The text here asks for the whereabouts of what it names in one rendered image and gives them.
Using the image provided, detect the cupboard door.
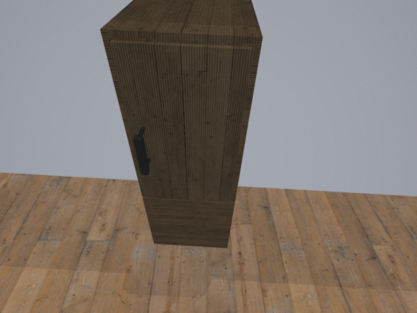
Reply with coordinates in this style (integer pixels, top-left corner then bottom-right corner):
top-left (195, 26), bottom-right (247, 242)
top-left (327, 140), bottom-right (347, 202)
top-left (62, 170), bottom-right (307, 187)
top-left (109, 40), bottom-right (253, 202)

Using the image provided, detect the handle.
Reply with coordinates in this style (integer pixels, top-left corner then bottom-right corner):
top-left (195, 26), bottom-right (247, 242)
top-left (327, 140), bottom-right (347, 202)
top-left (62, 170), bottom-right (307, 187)
top-left (133, 127), bottom-right (151, 175)

